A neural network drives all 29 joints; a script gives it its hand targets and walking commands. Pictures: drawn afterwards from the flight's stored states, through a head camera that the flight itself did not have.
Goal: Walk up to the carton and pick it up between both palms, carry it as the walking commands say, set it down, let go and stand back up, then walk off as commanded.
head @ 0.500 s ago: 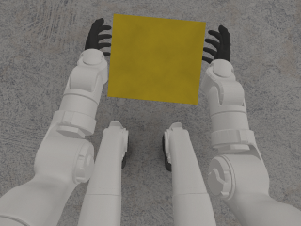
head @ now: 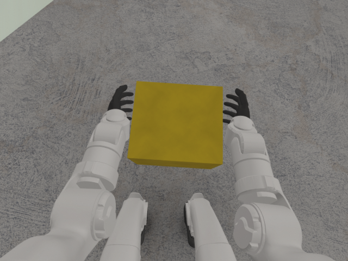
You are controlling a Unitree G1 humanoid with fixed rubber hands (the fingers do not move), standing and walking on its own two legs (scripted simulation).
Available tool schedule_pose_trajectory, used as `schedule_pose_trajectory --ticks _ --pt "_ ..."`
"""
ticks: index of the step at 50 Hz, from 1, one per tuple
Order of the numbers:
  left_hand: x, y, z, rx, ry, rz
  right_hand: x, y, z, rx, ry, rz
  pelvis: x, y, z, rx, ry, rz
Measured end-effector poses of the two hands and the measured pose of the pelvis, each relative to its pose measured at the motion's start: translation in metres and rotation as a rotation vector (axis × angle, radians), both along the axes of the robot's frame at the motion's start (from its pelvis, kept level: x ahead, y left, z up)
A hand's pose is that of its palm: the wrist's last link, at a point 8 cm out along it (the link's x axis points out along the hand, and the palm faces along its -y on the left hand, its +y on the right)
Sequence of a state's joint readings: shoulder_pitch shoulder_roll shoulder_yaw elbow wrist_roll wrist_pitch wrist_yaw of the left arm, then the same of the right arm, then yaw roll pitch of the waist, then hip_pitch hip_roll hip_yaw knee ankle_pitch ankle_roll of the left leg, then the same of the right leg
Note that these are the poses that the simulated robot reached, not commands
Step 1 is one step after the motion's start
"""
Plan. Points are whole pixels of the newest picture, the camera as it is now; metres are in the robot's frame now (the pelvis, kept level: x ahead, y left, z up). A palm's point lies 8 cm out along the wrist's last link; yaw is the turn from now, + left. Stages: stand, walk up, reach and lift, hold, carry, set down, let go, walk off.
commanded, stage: reach and lift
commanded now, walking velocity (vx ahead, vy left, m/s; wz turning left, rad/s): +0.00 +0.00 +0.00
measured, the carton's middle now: (176, 128) +0.43 -0.02 -0.11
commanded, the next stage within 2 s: none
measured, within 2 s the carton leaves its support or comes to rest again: neither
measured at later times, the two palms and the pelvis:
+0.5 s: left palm (104, 93) +0.44 +0.13 +0.06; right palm (259, 104) +0.41 -0.17 +0.08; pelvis +0.10 +0.01 +0.08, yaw +1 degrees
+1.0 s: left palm (83, 80) +0.42 +0.15 +0.13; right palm (269, 90) +0.40 -0.15 +0.14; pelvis +0.12 +0.01 +0.10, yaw +2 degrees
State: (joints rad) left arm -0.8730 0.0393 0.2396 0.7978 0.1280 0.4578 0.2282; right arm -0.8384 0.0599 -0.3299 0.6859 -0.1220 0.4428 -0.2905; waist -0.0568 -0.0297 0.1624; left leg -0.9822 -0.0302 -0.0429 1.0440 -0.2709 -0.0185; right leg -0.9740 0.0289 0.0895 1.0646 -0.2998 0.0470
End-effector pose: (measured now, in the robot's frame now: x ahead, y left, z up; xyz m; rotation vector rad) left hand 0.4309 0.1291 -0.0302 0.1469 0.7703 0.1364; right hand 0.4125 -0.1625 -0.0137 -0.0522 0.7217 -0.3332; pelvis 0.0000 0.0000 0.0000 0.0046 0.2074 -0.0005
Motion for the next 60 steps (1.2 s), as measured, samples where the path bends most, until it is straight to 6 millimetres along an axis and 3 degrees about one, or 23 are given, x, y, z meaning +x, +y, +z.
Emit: schedule_pose_trajectory --ticks 8,13,19,26,32,40,50,60 --pt "-0.001 0.003 0.055 -0.033 0.005 0.011 0.0 0.001 0.057 0.02 0.003 0.015 0.038 0.0 0.029 -0.013 0.022 -0.002" --pt "0.01 0.005 0.08 -0.046 -0.022 -0.007 0.004 -0.003 0.078 0.068 -0.024 0.041 0.054 0.0 0.045 -0.023 -0.013 0.013" --pt "0.016 0.005 0.091 -0.067 -0.043 -0.024 0.002 -0.003 0.091 0.095 -0.047 0.03 0.076 0.002 0.064 -0.02 -0.04 0.019" --pt "0.003 0.004 0.09 -0.083 0.0 -0.001 -0.007 -0.004 0.093 0.09 0.005 0.033 0.101 0.008 0.082 -0.017 -0.057 0.018" --pt "-0.004 -0.001 0.102 -0.075 -0.016 0.024 -0.007 -0.005 0.106 0.044 -0.001 0.002 0.116 0.013 0.089 -0.016 -0.069 0.009" --pt "-0.009 0.009 0.133 -0.064 -0.052 0.052 -0.005 0.006 0.132 0.039 -0.03 0.027 0.124 0.014 0.096 -0.014 -0.146 0.003" --pt "-0.015 0.021 0.159 -0.061 -0.065 0.033 -0.014 0.009 0.153 0.104 -0.045 0.114 0.117 0.008 0.096 -0.012 -0.283 0.029" --pt "-0.037 0.016 0.16 -0.05 -0.057 0.069 -0.025 0.006 0.155 0.069 -0.03 0.131 0.106 0.0 0.096 -0.003 -0.323 0.019"
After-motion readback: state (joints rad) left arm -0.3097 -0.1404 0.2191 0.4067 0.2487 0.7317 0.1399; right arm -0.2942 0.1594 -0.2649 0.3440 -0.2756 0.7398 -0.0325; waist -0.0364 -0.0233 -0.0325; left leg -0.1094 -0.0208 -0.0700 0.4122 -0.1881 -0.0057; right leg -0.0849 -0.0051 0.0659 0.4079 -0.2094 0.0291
